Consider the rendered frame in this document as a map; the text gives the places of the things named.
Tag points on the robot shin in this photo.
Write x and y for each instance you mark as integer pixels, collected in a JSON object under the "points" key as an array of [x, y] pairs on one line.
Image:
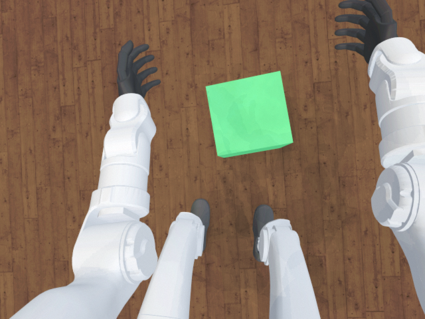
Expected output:
{"points": [[278, 222], [186, 215]]}

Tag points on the robot right shin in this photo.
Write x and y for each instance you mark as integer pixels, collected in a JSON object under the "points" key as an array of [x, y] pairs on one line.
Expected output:
{"points": [[278, 222]]}

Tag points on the robot left shin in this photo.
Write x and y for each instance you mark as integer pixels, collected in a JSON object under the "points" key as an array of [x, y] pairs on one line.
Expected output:
{"points": [[186, 215]]}

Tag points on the left robot upper arm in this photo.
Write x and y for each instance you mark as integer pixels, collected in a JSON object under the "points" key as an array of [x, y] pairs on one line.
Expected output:
{"points": [[110, 260]]}

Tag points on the robot right hand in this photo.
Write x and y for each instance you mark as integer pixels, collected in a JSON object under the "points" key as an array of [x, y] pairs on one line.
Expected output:
{"points": [[378, 24]]}

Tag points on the carton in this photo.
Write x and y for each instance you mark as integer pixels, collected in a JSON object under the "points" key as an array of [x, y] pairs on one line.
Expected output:
{"points": [[249, 115]]}

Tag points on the robot left forearm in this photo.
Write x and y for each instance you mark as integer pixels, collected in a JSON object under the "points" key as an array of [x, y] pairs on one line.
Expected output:
{"points": [[122, 189]]}

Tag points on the right robot upper arm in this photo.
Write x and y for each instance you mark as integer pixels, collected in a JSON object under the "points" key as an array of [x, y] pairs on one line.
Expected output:
{"points": [[398, 202]]}

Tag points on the robot right forearm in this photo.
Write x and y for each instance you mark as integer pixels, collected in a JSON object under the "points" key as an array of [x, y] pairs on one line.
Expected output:
{"points": [[397, 77]]}

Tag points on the robot left hand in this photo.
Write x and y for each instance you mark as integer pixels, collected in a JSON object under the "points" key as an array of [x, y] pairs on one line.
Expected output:
{"points": [[128, 80]]}

